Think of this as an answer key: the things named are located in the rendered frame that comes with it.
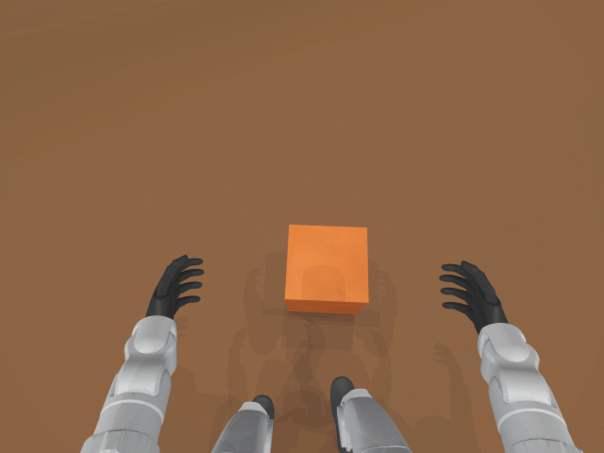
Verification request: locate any carton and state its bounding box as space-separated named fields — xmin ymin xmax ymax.
xmin=285 ymin=225 xmax=369 ymax=314

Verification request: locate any robot right hand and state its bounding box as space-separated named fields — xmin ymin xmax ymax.
xmin=439 ymin=260 xmax=508 ymax=335

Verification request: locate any robot left forearm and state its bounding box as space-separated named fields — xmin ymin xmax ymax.
xmin=80 ymin=315 xmax=177 ymax=453

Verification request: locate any robot shin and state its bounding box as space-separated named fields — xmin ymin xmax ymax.
xmin=238 ymin=402 xmax=268 ymax=415
xmin=340 ymin=389 xmax=372 ymax=406

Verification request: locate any right robot shin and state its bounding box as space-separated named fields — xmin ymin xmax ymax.
xmin=340 ymin=389 xmax=372 ymax=406

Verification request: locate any robot left hand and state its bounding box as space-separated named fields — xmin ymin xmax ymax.
xmin=145 ymin=255 xmax=204 ymax=320

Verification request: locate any left robot shin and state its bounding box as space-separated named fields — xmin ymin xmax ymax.
xmin=238 ymin=402 xmax=268 ymax=415

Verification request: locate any robot right forearm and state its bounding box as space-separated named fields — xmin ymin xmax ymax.
xmin=478 ymin=323 xmax=584 ymax=453

